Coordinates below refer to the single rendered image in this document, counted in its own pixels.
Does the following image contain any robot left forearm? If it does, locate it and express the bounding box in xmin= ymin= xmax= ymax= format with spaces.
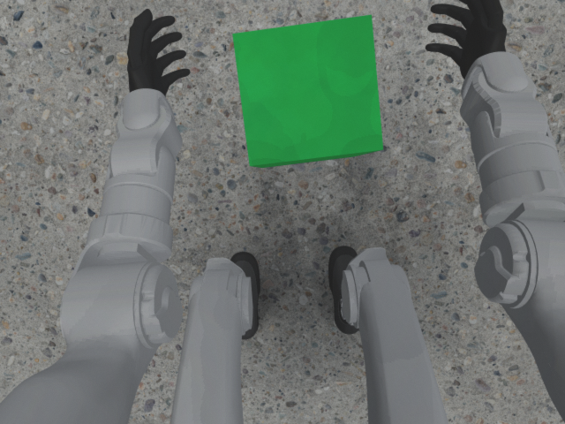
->
xmin=60 ymin=88 xmax=183 ymax=337

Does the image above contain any robot left hand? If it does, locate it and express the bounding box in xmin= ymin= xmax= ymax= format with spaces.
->
xmin=127 ymin=9 xmax=190 ymax=97

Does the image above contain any robot right hand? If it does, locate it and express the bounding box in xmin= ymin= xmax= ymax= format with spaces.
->
xmin=426 ymin=0 xmax=507 ymax=79

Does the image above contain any carton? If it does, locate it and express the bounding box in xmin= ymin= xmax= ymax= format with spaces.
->
xmin=232 ymin=15 xmax=383 ymax=168

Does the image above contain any right robot upper arm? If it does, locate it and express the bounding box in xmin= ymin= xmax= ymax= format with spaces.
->
xmin=474 ymin=219 xmax=565 ymax=423

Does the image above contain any left robot upper arm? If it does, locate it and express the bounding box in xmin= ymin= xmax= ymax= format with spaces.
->
xmin=0 ymin=261 xmax=183 ymax=424

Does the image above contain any robot right forearm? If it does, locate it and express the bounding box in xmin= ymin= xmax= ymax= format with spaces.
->
xmin=460 ymin=51 xmax=565 ymax=228

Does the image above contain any robot shin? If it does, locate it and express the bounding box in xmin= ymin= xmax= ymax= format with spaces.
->
xmin=188 ymin=258 xmax=248 ymax=331
xmin=340 ymin=247 xmax=411 ymax=325

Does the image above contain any robot left shin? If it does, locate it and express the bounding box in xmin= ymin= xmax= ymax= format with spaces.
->
xmin=188 ymin=258 xmax=248 ymax=331

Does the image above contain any robot right shin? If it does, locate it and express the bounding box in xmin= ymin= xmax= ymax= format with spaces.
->
xmin=340 ymin=247 xmax=411 ymax=325

